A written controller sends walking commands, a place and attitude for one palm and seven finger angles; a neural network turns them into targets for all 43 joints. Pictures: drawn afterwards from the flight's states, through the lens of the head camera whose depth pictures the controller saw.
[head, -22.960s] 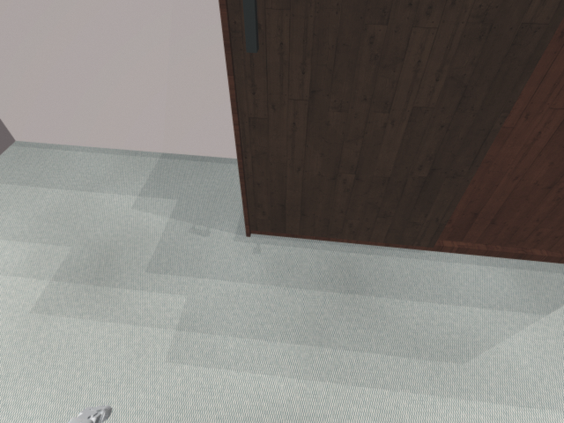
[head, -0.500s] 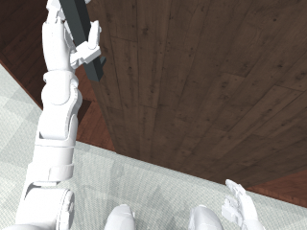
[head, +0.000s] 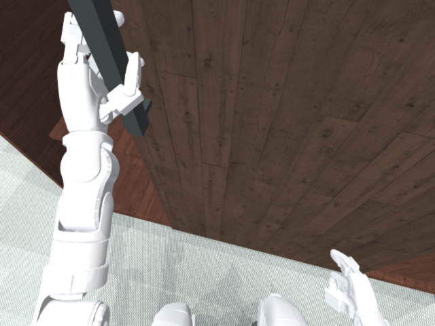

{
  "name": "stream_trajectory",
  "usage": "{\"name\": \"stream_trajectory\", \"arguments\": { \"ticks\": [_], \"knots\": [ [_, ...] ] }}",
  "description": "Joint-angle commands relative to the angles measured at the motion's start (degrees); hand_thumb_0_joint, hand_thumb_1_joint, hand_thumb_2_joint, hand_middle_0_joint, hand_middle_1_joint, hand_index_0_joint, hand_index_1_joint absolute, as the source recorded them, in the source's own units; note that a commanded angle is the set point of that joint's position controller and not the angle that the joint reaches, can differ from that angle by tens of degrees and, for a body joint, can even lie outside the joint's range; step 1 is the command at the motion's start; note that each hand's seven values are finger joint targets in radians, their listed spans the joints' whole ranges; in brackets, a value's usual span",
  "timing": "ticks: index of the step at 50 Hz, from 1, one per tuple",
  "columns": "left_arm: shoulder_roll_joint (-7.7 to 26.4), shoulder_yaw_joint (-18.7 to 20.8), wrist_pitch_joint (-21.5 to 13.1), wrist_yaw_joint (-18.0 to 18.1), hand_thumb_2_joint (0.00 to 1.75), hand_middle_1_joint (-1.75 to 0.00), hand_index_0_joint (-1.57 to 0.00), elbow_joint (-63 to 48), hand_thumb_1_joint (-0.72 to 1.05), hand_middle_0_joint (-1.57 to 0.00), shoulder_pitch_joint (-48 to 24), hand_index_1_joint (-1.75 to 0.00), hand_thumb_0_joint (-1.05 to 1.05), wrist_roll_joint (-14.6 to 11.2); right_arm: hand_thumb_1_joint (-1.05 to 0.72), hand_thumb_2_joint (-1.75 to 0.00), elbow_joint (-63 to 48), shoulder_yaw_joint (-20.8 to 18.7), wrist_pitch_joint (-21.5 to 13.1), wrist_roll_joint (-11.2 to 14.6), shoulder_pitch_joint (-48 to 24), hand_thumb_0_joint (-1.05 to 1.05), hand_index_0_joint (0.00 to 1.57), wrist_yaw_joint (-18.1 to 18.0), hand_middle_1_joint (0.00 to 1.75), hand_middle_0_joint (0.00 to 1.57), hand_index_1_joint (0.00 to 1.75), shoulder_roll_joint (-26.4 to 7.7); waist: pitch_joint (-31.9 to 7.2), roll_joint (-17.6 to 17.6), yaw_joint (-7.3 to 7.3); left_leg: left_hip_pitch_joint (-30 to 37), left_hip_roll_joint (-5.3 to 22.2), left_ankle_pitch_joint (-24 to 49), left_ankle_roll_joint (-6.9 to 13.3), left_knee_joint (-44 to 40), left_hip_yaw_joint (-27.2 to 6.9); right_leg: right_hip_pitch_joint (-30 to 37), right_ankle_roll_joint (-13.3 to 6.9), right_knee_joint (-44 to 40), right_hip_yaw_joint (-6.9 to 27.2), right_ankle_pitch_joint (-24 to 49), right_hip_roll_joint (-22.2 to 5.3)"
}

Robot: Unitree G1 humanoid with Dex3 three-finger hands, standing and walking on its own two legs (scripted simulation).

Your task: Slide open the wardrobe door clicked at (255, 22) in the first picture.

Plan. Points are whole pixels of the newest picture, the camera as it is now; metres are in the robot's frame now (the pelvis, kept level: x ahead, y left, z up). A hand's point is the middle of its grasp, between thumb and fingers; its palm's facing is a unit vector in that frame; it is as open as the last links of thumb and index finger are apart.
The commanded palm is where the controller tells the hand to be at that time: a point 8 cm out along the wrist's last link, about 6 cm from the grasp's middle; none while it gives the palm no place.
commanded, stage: step sideways, sliding the door along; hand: left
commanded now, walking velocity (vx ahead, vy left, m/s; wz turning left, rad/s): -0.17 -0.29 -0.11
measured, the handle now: (123, 58) +0.41 +0.21 +0.22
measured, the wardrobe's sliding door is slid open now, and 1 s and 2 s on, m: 0.42 0.63 0.63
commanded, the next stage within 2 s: stop walking and hold the door there in 1.18 s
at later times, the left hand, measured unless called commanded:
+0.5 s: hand (227, 106) +0.36 +0.06 +0.21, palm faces +0.29 -0.95 -0.06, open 7.3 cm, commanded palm +0.33 +0.04 +0.19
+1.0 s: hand (290, 117) +0.35 -0.02 +0.21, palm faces +0.40 -0.91 -0.10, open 7.3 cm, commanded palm +0.32 -0.05 +0.20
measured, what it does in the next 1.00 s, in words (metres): steps to the right: right foot, then left foot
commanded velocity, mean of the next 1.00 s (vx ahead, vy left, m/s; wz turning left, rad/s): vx -0.03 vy -0.30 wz -0.06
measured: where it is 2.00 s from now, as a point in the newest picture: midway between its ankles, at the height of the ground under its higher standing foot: outside the picture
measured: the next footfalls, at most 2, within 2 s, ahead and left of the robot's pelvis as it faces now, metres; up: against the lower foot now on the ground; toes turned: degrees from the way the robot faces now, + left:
right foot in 0.34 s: +0.05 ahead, -0.24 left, +0.00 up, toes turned -7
left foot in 0.52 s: +0.04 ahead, +0.01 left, +0.00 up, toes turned +9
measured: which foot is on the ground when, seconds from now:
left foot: down 0.00-0.34, up 0.36-0.50, down 0.52-0.94, up 0.96-1.00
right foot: up 0.00-0.32, down 0.34-0.52, up 0.54-0.92, down 0.94-1.00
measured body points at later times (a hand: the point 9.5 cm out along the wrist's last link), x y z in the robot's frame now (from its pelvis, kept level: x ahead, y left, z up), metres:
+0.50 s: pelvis -0.02 -0.11 -0.01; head +0.07 -0.12 +0.43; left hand +0.34 +0.11 +0.21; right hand +0.20 -0.33 -0.11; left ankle +0.00 +0.01 -0.72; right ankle +0.01 -0.24 -0.73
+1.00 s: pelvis -0.04 -0.24 -0.02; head +0.03 -0.25 +0.42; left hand +0.33 +0.03 +0.22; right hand +0.17 -0.44 -0.13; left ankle -0.02 -0.05 -0.72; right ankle -0.04 -0.39 -0.74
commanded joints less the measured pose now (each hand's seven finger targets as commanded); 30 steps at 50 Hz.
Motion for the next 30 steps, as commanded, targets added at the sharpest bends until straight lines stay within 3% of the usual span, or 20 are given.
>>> {"name": "stream_trajectory", "arguments": {
  "ticks": [1, 4, 7, 11, 13, 14, 15, 16, 17, 18, 19, 20, 21, 22, 24, 25, 26, 27, 28, 30],
  "knots": [
    [-3.9, -16.6, -9.2, -6.4, 0.9, -1.4, -0.45, -20.9, 0.9, -0.45, -25.3, -1.4, 0.0, 0.3, -0.9, -0.9, -9.6, -1.9, -4.3, -0.2, -2.5, 0.0, 0.2, 2.0, 0.3, 0.2, 0.3, -6.8, -29.0, 9.9, -7.37, 24.8, 18.3, 57.5, 5.8, -6.3, -6.8, -8.0, 1.3, 7.1, 1.0, 4.7, -2.5],
    [-4.5, -17.3, -8.1, -7.3, 0.9, -1.4, -0.45, -20.4, 0.9, -0.45, -25.0, -1.4, 0.0, -0.2, -0.9, -0.9, -10.2, -1.5, -4.3, -0.5, -2.4, 0.0, 0.2, 1.7, 0.3, 0.2, 0.3, -6.1, -27.6, 13.0, -7.04, 19.8, 16.2, 51.0, 4.6, -8.6, -1.9, -3.2, 2.4, 3.7, -1.4, 8.0, -1.9],
    [-3.5, -16.5, -7.7, -7.3, 0.9, -1.4, -0.45, -19.6, 0.9, -0.45, -24.8, -1.4, 0.0, -0.4, -0.9, -0.9, -10.4, -1.3, -4.8, -0.6, -1.8, 0.0, 0.2, 1.2, 0.3, 0.2, 0.3, -6.0, -27.4, 17.0, -7.08, 20.5, 15.4, 49.7, 4.0, -9.2, 0.2, -1.0, 2.8, -2.4, -3.1, 8.9, -0.8],
    [-2.7, -15.7, -8.4, -6.6, 0.9, -1.4, -0.45, -17.0, 0.9, -0.45, -23.8, -1.4, 0.0, -1.0, -0.9, -0.9, -10.5, -0.4, -5.3, -0.3, -1.3, 0.0, 0.2, 1.0, 0.3, 0.2, 0.3, -5.2, -27.3, 19.7, -7.62, 22.0, 16.4, 51.9, 3.8, -6.5, -0.8, 4.3, 2.1, -15.6, -3.9, 7.4, 0.5],
    [-1.7, -14.9, -8.8, -6.3, 0.9, -1.4, -0.45, -16.6, 0.9, -0.45, -23.1, -1.4, 0.0, -1.0, -0.9, -0.9, -10.4, -0.1, -5.7, 0.0, -1.3, 0.0, 0.2, 1.0, 0.3, 0.2, 0.3, -4.9, -28.0, 18.3, -7.61, 22.1, 15.5, 51.1, 2.9, -2.9, -1.7, 8.4, 1.8, -23.1, -4.2, 10.7, 1.7],
    [-0.9, -14.3, -9.2, -6.2, 0.9, -1.4, -0.45, -17.3, 0.9, -0.45, -23.2, -1.4, 0.0, -0.9, -0.9, -0.9, -10.5, 0.2, -5.8, 0.3, -1.9, 0.0, 0.2, 1.1, 0.3, 0.2, 0.3, -4.6, -28.6, 16.8, -7.12, 19.9, 14.3, 46.4, 2.1, -0.2, -1.8, 12.7, 1.7, -28.2, -4.3, 15.4, 1.5],
    [0.2, -13.6, -9.3, -6.1, 0.9, -1.4, -0.45, -17.1, 0.9, -0.45, -22.9, -1.4, 0.0, -0.6, -0.9, -0.9, -10.5, 0.6, -5.8, 0.9, -2.7, 0.0, 0.2, 1.0, 0.3, 0.2, 0.3, -3.9, -29.4, 12.5, -6.34, 16.9, 11.7, 39.0, 1.3, 4.1, -1.9, 17.7, 1.7, -34.1, -3.8, 23.3, 0.2],
    [2.5, -12.9, -9.5, -5.9, 0.9, -1.4, -0.45, -17.6, 0.9, -0.45, -23.2, -1.4, 0.0, -0.1, -0.9, -0.9, -10.7, 1.0, -5.7, 1.5, -2.8, 0.0, 0.2, 0.5, 0.3, 0.2, 0.3, -2.6, -30.2, 1.0, -5.8, 10.9, 5.7, 22.4, 1.8, 12.0, -0.4, 22.4, 0.6, -38.3, -0.2, 43.4, -4.6],
    [5.3, -11.7, -9.0, -5.0, 0.9, -1.4, -0.45, -16.5, 0.9, -0.45, -21.1, -1.4, 0.0, 0.3, -0.9, -0.9, -10.2, 1.6, -5.5, 1.3, -3.1, 0.0, 0.2, -0.4, 0.3, 0.2, 0.3, -1.1, -29.7, -9.2, -6.71, -2.3, 0.2, -5.5, 0.7, 17.3, 0.8, 29.2, -3.2, -34.5, 7.0, 69.4, -13.2],
    [6.9, -10.3, -9.0, -4.0, 0.9, -1.4, -0.45, -19.4, 0.9, -0.45, -20.7, -1.4, 0.0, 0.4, -0.9, -0.9, -10.1, 2.2, -5.3, 0.7, -4.6, 0.0, 0.2, -1.3, 0.3, 0.2, 0.3, -0.1, -29.9, -13.1, -5.0, -10.5, -3.8, -22.2, -3.0, 24.8, -1.6, 30.9, -6.1, -31.0, 11.2, 86.6, -19.2],
    [6.7, -8.8, -9.0, -3.9, 0.9, -1.4, -0.45, -20.2, 0.9, -0.45, -19.4, -1.4, 0.0, -0.9, -0.9, -0.9, -9.1, 0.5, -5.2, 0.4, -3.6, 0.0, 0.2, -2.0, 0.3, 0.2, 0.3, -2.2, -32.3, -24.8, -3.96, -12.8, -4.7, -24.7, -2.9, 30.5, -5.8, 32.7, -9.2, -27.8, 14.8, 89.9, -20.2],
    [4.8, -10.0, -9.2, -3.6, 0.9, -1.4, -0.45, -23.1, 0.9, -0.45, -19.7, -1.4, 0.0, -1.1, -0.9, -0.9, -8.2, 0.6, -5.0, 0.5, -4.9, 0.0, 0.2, -2.8, 0.3, 0.2, 0.3, -2.2, -32.4, -26.1, -4.95, -15.2, -4.3, -23.9, -2.1, 30.6, -7.7, 35.1, -11.2, -25.6, 15.0, 88.9, -20.1],
    [2.5, -10.7, -9.5, -3.0, 0.9, -1.4, -0.45, -23.8, 0.9, -0.45, -19.5, -1.4, 0.0, -1.4, -0.9, -0.9, -7.3, 1.6, -4.2, 0.4, -5.6, 0.0, 0.2, -3.1, 0.3, 0.2, 0.3, -1.3, -32.4, -20.5, -5.54, -15.2, -4.0, -22.1, -2.1, 23.6, -6.8, 37.0, -11.3, -24.2, 11.8, 86.2, -18.7],
    [1.6, -11.7, -10.1, -2.5, 0.9, -1.4, -0.45, -25.3, 0.9, -0.45, -21.9, -1.4, 0.0, -1.2, -0.9, -0.9, -6.4, 2.2, -3.6, 0.2, -6.0, 0.0, 0.2, -3.1, 0.3, 0.2, 0.3, -1.3, -32.3, -15.9, -6.94, -11.3, -3.4, -16.4, -2.4, 11.2, -5.3, 35.3, -9.8, -22.1, 8.2, 82.3, -17.0],
    [0.5, -13.5, -11.4, -3.4, 0.9, -1.4, -0.45, -24.4, 0.9, -0.45, -22.2, -1.4, 0.0, -1.0, -0.9, -0.9, -6.9, 0.5, -1.4, -0.4, -4.8, 0.0, 0.2, -3.3, 0.3, 0.2, 0.3, -2.4, -35.0, -12.2, -8.28, 7.6, -1.2, 11.0, -2.6, -7.2, -1.1, 23.7, -5.4, -15.8, 2.1, 63.7, -11.4],
    [-1.1, -15.6, -11.5, -4.6, 0.9, -1.4, -0.45, -24.9, 0.9, -0.45, -23.5, -1.4, 0.0, -1.9, -0.9, -0.9, -8.1, -1.4, -1.2, -0.5, -4.6, 0.0, 0.2, -3.1, 0.3, 0.2, 0.3, -5.1, -36.3, -4.5, -8.75, 23.1, 11.6, 41.9, 3.1, -7.8, -12.9, 6.3, -1.0, -9.4, -0.1, 37.3, -6.8],
    [-4.1, -17.7, -11.1, -5.8, 0.9, -1.4, -0.45, -22.7, 0.9, -0.45, -24.0, -1.4, 0.0, -1.9, -0.9, -0.9, -9.1, -2.5, -1.4, -0.6, -4.4, 0.0, 0.2, -1.6, 0.3, 0.2, 0.3, -7.2, -38.7, 7.3, -7.45, 30.2, 25.8, 67.7, 10.3, -6.5, -24.1, -3.9, 0.7, 0.7, 1.9, -3.5, -2.9],
    [-4.6, -18.1, -10.6, -6.0, 0.9, -1.4, -0.45, -18.2, 0.9, -0.45, -25.5, -1.4, 0.0, -0.1, -0.9, -0.9, -10.6, -2.9, -0.8, 0.3, -4.2, 0.0, 0.2, 0.5, 0.3, 0.2, 0.3, -8.8, -37.3, 4.7, -7.11, 31.9, 24.5, 65.0, 10.6, -3.7, -21.6, -7.6, -0.7, 9.4, 4.7, -6.8, -2.5],
    [-6.8, -19.2, -11.3, -6.5, 0.9, -1.4, -0.45, -21.6, 0.9, -0.45, -30.1, -1.4, 0.0, -0.7, -0.9, -0.9, -9.9, -2.1, -1.2, -0.5, -4.7, 0.0, 0.2, 1.3, 0.3, 0.2, 0.3, -6.9, -36.0, 8.3, -8.14, 26.7, 25.0, 58.5, 11.3, -5.3, -23.9, -8.8, -0.2, 12.1, 5.9, -6.7, -3.2],
    [-4.7, -18.0, -10.5, -6.4, 0.9, -1.4, -0.45, -17.5, 0.9, -0.45, -30.4, -1.4, 0.0, -0.1, -0.9, -0.9, -7.8, -2.1, -1.1, -0.6, -4.6, 0.0, 0.2, 1.9, 0.3, 0.2, 0.3, -6.9, -30.3, 7.9, -7.51, 22.2, 21.6, 46.9, 9.7, -6.3, -15.9, -10.9, 0.5, 14.0, 5.1, 1.1, -4.8]
  ]
}}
